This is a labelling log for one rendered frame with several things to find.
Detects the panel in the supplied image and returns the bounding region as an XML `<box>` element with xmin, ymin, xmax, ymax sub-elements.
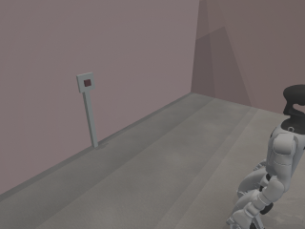
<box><xmin>76</xmin><ymin>73</ymin><xmax>98</xmax><ymax>148</ymax></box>

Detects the right robot shin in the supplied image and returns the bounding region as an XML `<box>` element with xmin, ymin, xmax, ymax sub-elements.
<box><xmin>236</xmin><ymin>190</ymin><xmax>264</xmax><ymax>229</ymax></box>

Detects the robot right thigh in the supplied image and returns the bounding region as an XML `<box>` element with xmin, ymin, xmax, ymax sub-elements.
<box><xmin>237</xmin><ymin>168</ymin><xmax>267</xmax><ymax>198</ymax></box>

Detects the button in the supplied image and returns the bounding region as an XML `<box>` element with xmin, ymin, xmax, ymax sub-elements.
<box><xmin>84</xmin><ymin>79</ymin><xmax>92</xmax><ymax>87</ymax></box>

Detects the robot right hand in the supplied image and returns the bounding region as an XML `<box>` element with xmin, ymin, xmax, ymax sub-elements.
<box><xmin>254</xmin><ymin>158</ymin><xmax>267</xmax><ymax>171</ymax></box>

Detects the robot left hand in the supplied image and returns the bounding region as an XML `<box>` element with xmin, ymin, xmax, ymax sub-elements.
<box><xmin>226</xmin><ymin>209</ymin><xmax>252</xmax><ymax>229</ymax></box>

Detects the left robot upper arm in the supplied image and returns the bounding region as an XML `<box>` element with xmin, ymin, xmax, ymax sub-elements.
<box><xmin>268</xmin><ymin>133</ymin><xmax>296</xmax><ymax>194</ymax></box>

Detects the left robot forearm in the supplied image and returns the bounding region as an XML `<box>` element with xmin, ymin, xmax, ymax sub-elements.
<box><xmin>243</xmin><ymin>180</ymin><xmax>285</xmax><ymax>219</ymax></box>

